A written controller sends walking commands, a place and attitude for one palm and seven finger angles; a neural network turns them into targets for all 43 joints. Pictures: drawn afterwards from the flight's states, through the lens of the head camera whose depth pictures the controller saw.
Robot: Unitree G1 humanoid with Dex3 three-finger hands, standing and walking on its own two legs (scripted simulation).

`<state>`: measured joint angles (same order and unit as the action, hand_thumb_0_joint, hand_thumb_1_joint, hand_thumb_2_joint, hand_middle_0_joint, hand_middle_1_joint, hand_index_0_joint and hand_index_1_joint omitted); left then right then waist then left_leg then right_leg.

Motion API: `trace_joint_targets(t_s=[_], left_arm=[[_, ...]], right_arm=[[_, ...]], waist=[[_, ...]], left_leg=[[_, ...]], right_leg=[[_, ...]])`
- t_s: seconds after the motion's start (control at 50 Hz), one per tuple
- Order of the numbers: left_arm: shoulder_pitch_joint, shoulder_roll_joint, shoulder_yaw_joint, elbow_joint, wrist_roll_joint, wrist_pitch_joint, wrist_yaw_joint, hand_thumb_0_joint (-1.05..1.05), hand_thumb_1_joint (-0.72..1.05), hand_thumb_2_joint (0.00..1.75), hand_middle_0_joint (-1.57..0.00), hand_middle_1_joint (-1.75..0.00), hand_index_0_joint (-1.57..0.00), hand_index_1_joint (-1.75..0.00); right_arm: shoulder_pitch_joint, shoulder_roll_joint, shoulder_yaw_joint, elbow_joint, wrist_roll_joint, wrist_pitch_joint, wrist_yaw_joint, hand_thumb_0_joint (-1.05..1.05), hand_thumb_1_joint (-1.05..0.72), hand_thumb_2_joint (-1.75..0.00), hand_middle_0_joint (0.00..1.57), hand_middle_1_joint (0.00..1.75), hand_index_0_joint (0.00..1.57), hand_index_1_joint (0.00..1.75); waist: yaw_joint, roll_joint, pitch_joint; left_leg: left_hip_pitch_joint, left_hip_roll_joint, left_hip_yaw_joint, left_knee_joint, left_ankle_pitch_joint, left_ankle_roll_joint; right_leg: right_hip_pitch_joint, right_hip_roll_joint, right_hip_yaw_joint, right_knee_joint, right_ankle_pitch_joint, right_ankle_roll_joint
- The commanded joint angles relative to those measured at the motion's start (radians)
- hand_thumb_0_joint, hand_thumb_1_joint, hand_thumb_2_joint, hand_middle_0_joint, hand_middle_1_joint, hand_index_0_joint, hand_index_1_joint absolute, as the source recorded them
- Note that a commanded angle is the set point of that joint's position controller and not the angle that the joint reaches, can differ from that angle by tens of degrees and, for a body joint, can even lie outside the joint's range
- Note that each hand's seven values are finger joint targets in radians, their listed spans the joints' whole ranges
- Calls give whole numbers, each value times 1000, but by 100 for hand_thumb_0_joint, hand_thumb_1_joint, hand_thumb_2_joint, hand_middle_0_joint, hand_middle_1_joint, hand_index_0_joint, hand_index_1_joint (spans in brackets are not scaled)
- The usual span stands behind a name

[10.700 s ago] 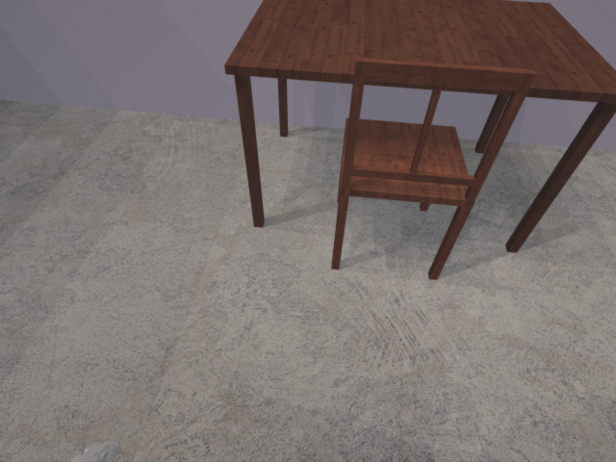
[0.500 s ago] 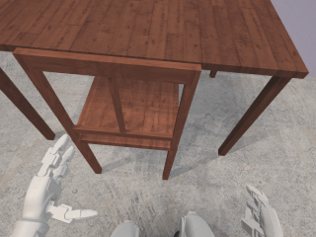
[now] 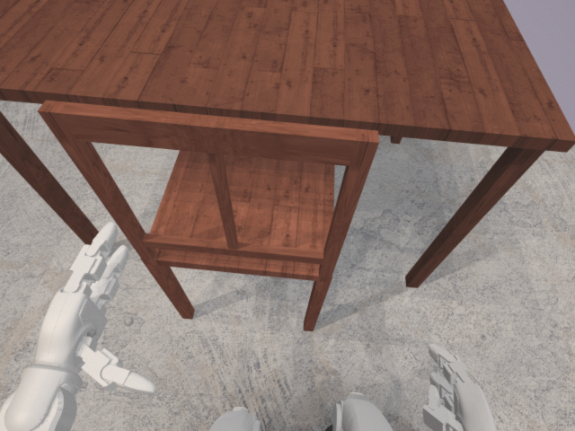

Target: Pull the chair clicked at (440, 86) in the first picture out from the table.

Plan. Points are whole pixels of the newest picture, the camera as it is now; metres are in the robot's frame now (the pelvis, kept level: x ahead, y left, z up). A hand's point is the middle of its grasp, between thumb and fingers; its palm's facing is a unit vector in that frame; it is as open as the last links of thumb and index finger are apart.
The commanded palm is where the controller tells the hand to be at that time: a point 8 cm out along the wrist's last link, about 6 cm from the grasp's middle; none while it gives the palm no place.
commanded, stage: raise the hand toward the chair's back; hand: left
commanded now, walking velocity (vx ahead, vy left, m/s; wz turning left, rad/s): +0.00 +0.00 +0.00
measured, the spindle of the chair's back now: (225, 206) +0.46 +0.13 -0.03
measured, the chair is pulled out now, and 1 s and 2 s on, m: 0.00 0.00 0.00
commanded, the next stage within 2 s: aim the fingers beside a spindle in 0.46 s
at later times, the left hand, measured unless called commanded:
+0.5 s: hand (140, 327) +0.24 +0.19 +0.04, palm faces -0.03 -1.00 -0.06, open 16.9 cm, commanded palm +0.21 +0.25 +0.05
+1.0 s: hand (167, 312) +0.26 +0.17 +0.03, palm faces -0.06 -1.00 -0.03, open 16.9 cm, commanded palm +0.24 +0.22 +0.03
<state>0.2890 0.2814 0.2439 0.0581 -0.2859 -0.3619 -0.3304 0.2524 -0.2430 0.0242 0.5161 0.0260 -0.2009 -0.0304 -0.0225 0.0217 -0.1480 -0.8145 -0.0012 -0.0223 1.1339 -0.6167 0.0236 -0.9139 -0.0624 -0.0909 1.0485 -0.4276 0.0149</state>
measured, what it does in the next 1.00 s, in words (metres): stands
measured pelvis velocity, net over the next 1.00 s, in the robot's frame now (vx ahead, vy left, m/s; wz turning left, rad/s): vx -0.01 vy -0.01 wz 0.00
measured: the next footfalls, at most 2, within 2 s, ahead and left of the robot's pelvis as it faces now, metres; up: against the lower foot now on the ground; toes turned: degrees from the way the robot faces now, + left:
none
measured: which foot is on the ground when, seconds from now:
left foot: down 0.00-1.00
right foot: down 0.00-1.00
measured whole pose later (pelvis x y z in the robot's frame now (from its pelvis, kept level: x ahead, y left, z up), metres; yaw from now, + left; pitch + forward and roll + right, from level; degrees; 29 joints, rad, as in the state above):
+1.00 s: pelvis -0.01 -0.01 -0.01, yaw +0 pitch +18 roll -1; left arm 0.19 0.24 0.19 0.16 -0.27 -0.41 -0.29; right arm 0.25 -0.26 0.01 0.52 0.02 -0.19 -0.02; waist -0.05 0.02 -0.16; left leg -0.87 0.00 -0.02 1.17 -0.61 0.01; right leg -0.99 -0.06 -0.08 1.10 -0.43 0.00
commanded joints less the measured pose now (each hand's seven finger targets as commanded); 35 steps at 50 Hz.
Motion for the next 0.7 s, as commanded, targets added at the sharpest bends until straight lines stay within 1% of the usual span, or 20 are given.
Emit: trace_joint_targets(t_s=[0.0,0.02,0.1,0.12,0.16,0.18,0.22,0.3,0.32,0.36,0.38,0.4,0.46,0.48,0.5,0.54,0.56,0.62,0.64,0.68], left_arm=[[-23,123,74,-187,-25,-66,-1,0,-50,30,-6,-8,-6,-8],[-17,119,76,-180,-29,-67,1,0,-50,30,-6,-8,-6,-8],[-28,127,81,-162,-28,-78,8,0,-50,30,-6,-8,-6,-8],[-31,128,80,-167,-26,-84,9,0,-50,30,-6,-8,-6,-8],[-44,140,83,-185,-20,-96,15,0,-50,30,-6,-8,-6,-8],[-41,150,94,-184,-20,-99,18,0,-50,30,-6,-8,-6,-8],[-38,133,83,-177,-23,-104,16,0,-50,30,-6,-8,-6,-8],[-47,135,80,-170,-22,-112,14,0,-50,30,-6,-8,-6,-8],[-51,133,75,-164,-22,-111,13,0,-50,30,-6,-8,-6,-8],[-64,138,73,-179,-23,-110,9,0,-50,30,-6,-8,-6,-8],[-61,145,78,-176,-23,-109,9,0,-50,30,-6,-8,-6,-8],[-56,137,75,-169,-20,-109,7,0,-50,30,-6,-8,-6,-8],[-57,128,70,-158,-26,-103,4,0,-50,30,-6,-8,-6,-8],[-65,136,77,-148,-30,-101,3,0,-50,30,-6,-8,-6,-8],[-64,131,75,-151,-28,-102,0,0,-50,30,-6,-8,-6,-8],[-67,133,74,-158,-29,-102,-1,0,-50,30,-6,-8,-6,-8],[-102,121,50,-165,-24,-105,-2,0,-50,30,-6,-8,-6,-8],[-138,122,50,-123,-22,-108,1,0,-50,30,-6,-8,-6,-8],[-136,129,63,-98,-22,-106,1,0,-50,30,-6,-8,-6,-8],[-195,132,50,-96,-17,-109,1,0,-50,30,-6,-8,-6,-8]], right_arm=[[-8,-147,-78,-138,6,-54,-9,0,-90,-90,20,30,20,30],[-10,-147,-81,-139,6,-53,-8,0,-90,-90,20,30,20,30],[-16,-150,-81,-140,5,-51,-6,0,-90,-90,20,30,20,30],[-18,-150,-83,-140,6,-51,-6,0,-90,-90,20,30,20,30],[-14,-151,-83,-140,4,-52,-6,0,-90,-90,20,30,20,30],[-13,-150,-84,-138,2,-51,-5,0,-90,-90,20,30,20,30],[-16,-147,-83,-139,5,-49,-5,0,-90,-90,20,30,20,30],[-16,-145,-80,-135,6,-47,-7,0,-90,-90,20,30,20,30],[-20,-146,-80,-136,6,-47,-7,0,-90,-90,20,30,20,30],[-23,-147,-77,-139,7,-49,-8,0,-90,-90,20,30,20,30],[-21,-147,-78,-137,6,-48,-10,0,-90,-90,20,30,20,30],[-21,-146,-77,-137,7,-47,-10,0,-90,-90,20,30,20,30],[-27,-144,-76,-141,8,-47,-12,0,-90,-90,20,30,20,30],[-26,-144,-74,-139,7,-45,-13,0,-90,-90,20,30,20,30],[-24,-144,-75,-140,9,-45,-14,0,-90,-90,20,30,20,30],[-27,-143,-74,-143,9,-47,-15,0,-90,-90,20,30,20,30],[-25,-145,-71,-139,7,-49,-15,0,-90,-90,20,30,20,30],[-23,-148,-71,-128,6,-52,-17,0,-90,-90,20,30,20,30],[-21,-149,-71,-128,6,-51,-18,0,-90,-90,20,30,20,30],[-22,-153,-68,-127,6,-51,-20,0,-90,-90,20,30,20,30]], waist=[[5,50,-265],[7,35,-256],[3,14,-238],[4,34,-233],[5,47,-243],[5,39,-251],[4,36,-242],[-3,33,-235],[-5,30,-227],[-3,52,-230],[-7,28,-234],[-4,38,-234],[-7,23,-215],[-9,4,-213],[-8,3,-232],[-6,16,-226],[-17,24,-223],[-23,8,-204],[-20,-14,-202],[-25,-2,-199]], left_leg=[[94,0,-24,-200,571,-46],[83,-1,-24,-202,559,-47],[38,-7,-14,-206,476,-36],[40,-7,-10,-204,469,-35],[47,-6,-12,-205,485,-36],[46,-6,-11,-200,487,-33],[38,-8,-7,-202,465,-31],[24,-10,-3,-198,433,-24],[17,-10,-2,-198,407,-23],[19,-12,-3,-201,398,-23],[19,-10,-5,-197,404,-21],[23,-10,-5,-199,405,-21],[6,-13,0,-197,369,-18],[-4,-13,-4,-194,367,-16],[-1,-13,1,-191,370,-15],[-2,-14,0,-192,364,-16],[-1,-14,0,-185,364,-15],[-31,-14,0,-169,330,-15],[-46,-15,2,-169,310,-14],[-56,-15,0,-162,297,-11]], right_leg=[[294,48,-5,-87,273,-35],[297,48,-5,-90,270,-34],[311,44,6,-98,243,-35],[308,43,10,-99,241,-36],[307,42,9,-95,247,-37],[316,43,12,-94,256,-38],[319,42,16,-101,244,-36],[323,40,25,-107,232,-35],[312,40,26,-111,206,-33],[314,38,28,-113,195,-34],[322,41,28,-112,204,-36],[315,40,27,-111,202,-35],[312,38,33,-123,173,-31],[318,41,34,-121,173,-32],[328,39,40,-121,182,-30],[323,37,40,-123,174,-30],[307,36,39,-117,176,-30],[285,35,47,-117,139,-29],[285,34,51,-121,112,-27],[272,35,56,-116,93,-30]])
